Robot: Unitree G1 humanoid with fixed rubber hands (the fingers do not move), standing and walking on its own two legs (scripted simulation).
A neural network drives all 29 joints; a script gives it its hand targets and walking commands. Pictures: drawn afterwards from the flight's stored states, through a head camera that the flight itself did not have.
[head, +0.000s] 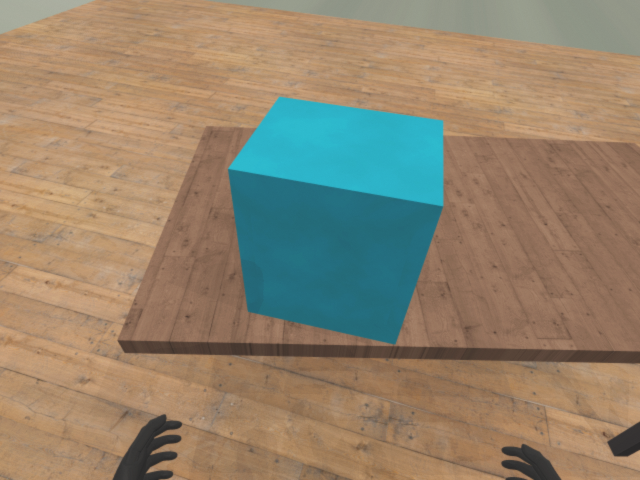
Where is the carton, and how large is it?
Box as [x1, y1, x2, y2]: [228, 97, 442, 343]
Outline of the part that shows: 279,97 228,168 248,311 390,343 395,343 442,208 442,120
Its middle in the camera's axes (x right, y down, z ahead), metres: +0.03 -0.03 +0.64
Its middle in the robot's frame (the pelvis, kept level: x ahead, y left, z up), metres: +0.52 -0.01 +0.05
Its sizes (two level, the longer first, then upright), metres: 0.261 0.214 0.300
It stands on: a table, 0.64 m high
